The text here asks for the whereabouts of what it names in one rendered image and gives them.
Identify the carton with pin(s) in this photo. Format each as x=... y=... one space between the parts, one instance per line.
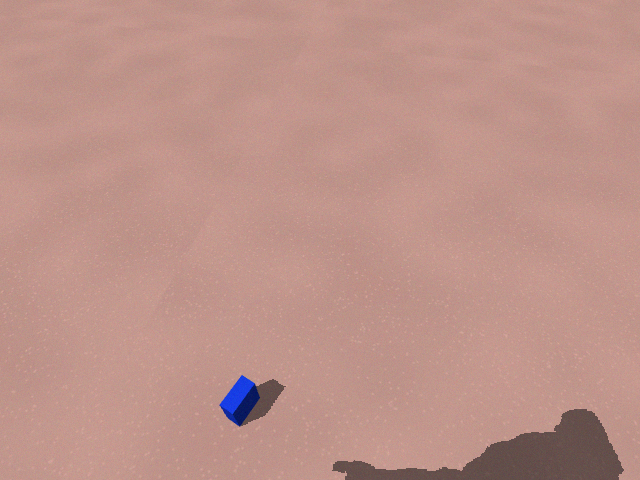
x=240 y=400

